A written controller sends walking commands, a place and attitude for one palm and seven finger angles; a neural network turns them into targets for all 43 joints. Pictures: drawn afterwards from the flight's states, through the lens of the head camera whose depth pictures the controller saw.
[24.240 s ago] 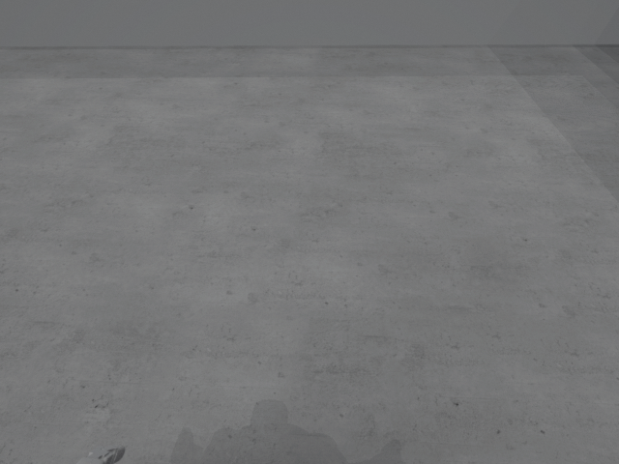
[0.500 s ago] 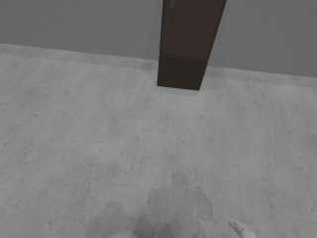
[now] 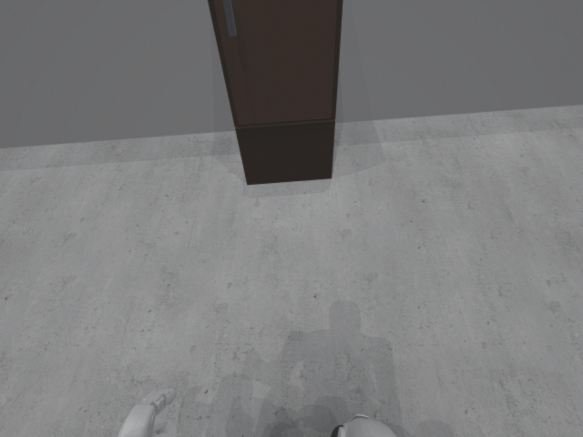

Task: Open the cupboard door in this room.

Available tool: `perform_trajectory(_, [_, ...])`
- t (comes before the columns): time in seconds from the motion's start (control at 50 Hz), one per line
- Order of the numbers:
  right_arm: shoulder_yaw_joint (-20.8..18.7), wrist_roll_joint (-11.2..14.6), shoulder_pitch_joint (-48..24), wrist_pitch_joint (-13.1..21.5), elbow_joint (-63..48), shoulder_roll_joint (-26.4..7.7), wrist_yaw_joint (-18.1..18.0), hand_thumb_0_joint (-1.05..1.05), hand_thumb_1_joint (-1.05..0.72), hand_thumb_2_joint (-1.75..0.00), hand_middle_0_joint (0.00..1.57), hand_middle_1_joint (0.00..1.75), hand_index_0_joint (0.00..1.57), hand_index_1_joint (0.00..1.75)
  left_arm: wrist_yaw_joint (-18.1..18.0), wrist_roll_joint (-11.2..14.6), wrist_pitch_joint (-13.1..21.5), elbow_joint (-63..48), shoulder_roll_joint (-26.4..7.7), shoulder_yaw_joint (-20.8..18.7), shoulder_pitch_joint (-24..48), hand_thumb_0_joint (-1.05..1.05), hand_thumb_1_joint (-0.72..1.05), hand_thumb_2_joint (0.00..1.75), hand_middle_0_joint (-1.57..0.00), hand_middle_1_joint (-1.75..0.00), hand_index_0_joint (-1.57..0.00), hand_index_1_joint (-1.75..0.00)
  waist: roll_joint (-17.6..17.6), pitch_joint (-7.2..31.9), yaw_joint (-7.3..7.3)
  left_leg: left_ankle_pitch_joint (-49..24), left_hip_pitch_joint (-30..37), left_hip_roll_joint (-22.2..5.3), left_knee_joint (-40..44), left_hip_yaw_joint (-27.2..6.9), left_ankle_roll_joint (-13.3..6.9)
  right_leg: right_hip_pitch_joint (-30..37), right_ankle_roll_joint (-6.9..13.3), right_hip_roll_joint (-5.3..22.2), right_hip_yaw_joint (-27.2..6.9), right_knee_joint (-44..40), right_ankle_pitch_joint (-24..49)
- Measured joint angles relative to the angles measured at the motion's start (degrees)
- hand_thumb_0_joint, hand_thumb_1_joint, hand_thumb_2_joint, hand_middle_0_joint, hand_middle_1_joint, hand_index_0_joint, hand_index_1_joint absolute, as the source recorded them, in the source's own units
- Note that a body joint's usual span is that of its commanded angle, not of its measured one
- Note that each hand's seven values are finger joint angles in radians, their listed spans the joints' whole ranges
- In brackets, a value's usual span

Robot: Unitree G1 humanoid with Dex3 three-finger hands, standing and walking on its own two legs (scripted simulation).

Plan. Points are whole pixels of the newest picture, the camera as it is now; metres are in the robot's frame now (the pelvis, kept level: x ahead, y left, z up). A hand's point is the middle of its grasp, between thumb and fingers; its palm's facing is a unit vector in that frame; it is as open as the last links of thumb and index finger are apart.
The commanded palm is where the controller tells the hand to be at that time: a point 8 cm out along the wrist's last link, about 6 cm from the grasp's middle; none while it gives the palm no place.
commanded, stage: stand and wait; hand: left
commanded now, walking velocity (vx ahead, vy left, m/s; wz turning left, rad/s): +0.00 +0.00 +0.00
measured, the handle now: (229, 10) +1.19 +0.19 +0.04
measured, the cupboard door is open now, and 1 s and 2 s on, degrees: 0 0 0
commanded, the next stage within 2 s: look at it before walking up in 1.28 s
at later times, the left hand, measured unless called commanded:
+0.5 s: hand out of the picture +0.08 +0.16 -0.16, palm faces +0.08 -0.99 -0.14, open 7.3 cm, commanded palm none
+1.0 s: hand out of the picture +0.11 +0.20 -0.15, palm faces +0.01 -0.98 -0.18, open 7.4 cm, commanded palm none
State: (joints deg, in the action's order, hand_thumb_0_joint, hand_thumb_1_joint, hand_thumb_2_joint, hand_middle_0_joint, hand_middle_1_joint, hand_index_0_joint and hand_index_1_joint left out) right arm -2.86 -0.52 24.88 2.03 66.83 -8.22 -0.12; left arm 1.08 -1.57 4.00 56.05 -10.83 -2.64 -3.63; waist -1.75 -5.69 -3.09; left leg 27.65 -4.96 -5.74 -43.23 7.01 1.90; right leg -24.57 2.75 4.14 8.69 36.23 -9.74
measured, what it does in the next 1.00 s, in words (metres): walks ahead: left foot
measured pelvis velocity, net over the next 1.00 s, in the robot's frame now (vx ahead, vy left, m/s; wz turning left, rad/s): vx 0.12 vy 0.03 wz -0.01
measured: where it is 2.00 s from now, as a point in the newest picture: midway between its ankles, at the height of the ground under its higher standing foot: outside the picture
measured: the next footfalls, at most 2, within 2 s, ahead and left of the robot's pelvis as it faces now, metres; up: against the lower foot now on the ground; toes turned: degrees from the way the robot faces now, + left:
left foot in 0.40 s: +0.14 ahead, +0.13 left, +0.00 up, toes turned +6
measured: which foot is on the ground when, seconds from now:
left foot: up 0.00-0.38, down 0.40-1.00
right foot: down 0.00-1.00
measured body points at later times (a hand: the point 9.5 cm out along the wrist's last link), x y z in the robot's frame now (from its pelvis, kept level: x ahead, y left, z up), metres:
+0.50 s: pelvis +0.09 +0.00 +0.02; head +0.09 +0.02 +0.47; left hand +0.08 +0.22 -0.15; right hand +0.15 -0.23 -0.12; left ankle +0.10 +0.12 -0.72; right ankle +0.09 -0.09 -0.72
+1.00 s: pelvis +0.12 +0.03 +0.03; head +0.14 +0.04 +0.48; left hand +0.11 +0.25 -0.14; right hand +0.09 -0.17 -0.14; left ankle +0.10 +0.12 -0.72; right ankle +0.09 -0.09 -0.72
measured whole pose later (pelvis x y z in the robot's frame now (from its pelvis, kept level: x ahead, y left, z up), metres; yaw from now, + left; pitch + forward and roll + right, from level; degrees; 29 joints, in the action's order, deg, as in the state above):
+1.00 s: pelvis +0.12 +0.03 +0.03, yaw -1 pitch -1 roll +0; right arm 0.5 -0.1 17.1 1.5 67.4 -5.9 -1.7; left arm -2.5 -0.4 0.7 65.8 -8.0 0.5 -16.5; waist 0.6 -2.2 0.0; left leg 14.2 -6.4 0.3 -21.4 6.7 -2.1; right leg -6.7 -1.3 3.8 7.9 21.9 -14.0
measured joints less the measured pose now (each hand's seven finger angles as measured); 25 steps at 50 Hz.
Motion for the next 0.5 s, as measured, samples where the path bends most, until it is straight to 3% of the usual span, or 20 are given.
perform_trajectory(0.04, [0.1, 0.3, -2.0, -0.9, -0.3, -0.2, -0.1, 0.01, -0.91, -0.9, 0.2, 0.29, 0.2, 0.3, -0.4, 0.5, 0.5, 0.4, 0.9, 0.6, -0.3, 0.0, 0.91, 0.9, -0.2, -0.3, -0.2, -0.3, -0.2, -1.1, 0.14, 1.3, -7.5, 1.1, -15.7, -4.0, -0.5, 1.7, 1.2, -0.2, 0.5, 0.6, -2.7])
perform_trajectory(0.1, [0.0, 0.1, -5.9, -1.4, -1.7, -1.0, -0.3, 0.01, -0.91, -0.9, 0.2, 0.29, 0.2, 0.3, -1.1, 0.7, -0.1, 1.9, 2.6, 1.4, -2.2, 0.0, 0.91, 0.9, -0.2, -0.3, -0.2, -0.3, -0.8, -1.2, 0.64, -3.3, -16.0, 0.9, -23.3, -5.4, -0.2, 5.3, 1.0, -1.0, 0.9, -3.4, -2.2])
perform_trajectory(0.2, [0.1, -0.3, -11.1, -1.7, -4.6, -1.7, -0.5, 0.01, -0.91, -0.9, 0.2, 0.29, 0.19, 0.3, -2.3, 0.9, -0.7, 3.6, 2.1, 0.5, -5.0, -0.02, 0.95, 0.9, -0.21, -0.3, -0.21, -0.3, -1.3, 1.0, 1.65, -8.5, -21.4, -0.5, -13.6, -5.3, 1.3, 9.3, 1.8, -2.6, 1.7, -9.4, -0.9])
perform_trajectory(0.3, [0.4, -0.3, -14.0, -1.9, -5.1, -2.8, -0.7, 0.01, -0.93, -0.9, 0.2, 0.29, 0.2, 0.3, -2.1, 0.6, -1.8, 5.8, 2.1, 1.2, -7.4, -0.01, 0.94, 0.9, -0.21, -0.3, -0.21, -0.3, -1.2, 3.0, 3.07, -8.8, -18.2, -0.1, -2.3, -4.7, 1.7, 11.8, 1.6, -4.0, 2.0, -11.4, -1.4])
perform_trajectory(0.38, [1.1, -0.2, -14.6, -1.4, -4.9, -2.7, -0.7, 0.01, -0.93, -0.9, 0.2, 0.29, 0.19, 0.3, -2.1, 0.7, -2.4, 7.5, 2.3, 1.4, -9.3, 0.0, 0.93, 0.9, -0.2, -0.3, -0.2, -0.3, -0.5, 3.9, 4.04, -12.4, -11.6, 0.6, 9.6, -4.1, 1.3, 12.5, 0.9, -4.8, 2.4, -10.4, -2.9])
perform_trajectory(0.4, [1.3, -0.2, -14.6, -1.0, -4.7, -2.4, -0.8, 0.01, -0.93, -0.9, 0.2, 0.29, 0.19, 0.3, -2.1, 0.8, -2.6, 8.0, 2.3, 1.5, -9.6, 0.0, 0.93, 0.9, -0.2, -0.3, -0.2, -0.3, -0.3, 4.1, 4.1, -14.0, -10.0, 0.7, 12.3, -4.1, 0.2, 12.5, 0.6, -4.9, 2.6, -9.7, -3.6])
perform_trajectory(0.5, [2.2, 0.2, -14.3, -0.7, -3.2, -0.8, -1.5, 0.01, -0.94, -0.9, 0.2, 0.29, 0.2, 0.3, -2.3, 1.1, -3.5, 9.8, 2.2, 2.2, -11.4, 0.0, 0.92, 0.9, -0.2, -0.3, -0.2, -0.3, 3.2, 4.2, 5.12, -14.2, -6.0, 2.8, 16.9, -2.8, -1.5, 15.5, -1.0, -3.2, 1.6, -12.5, -3.1])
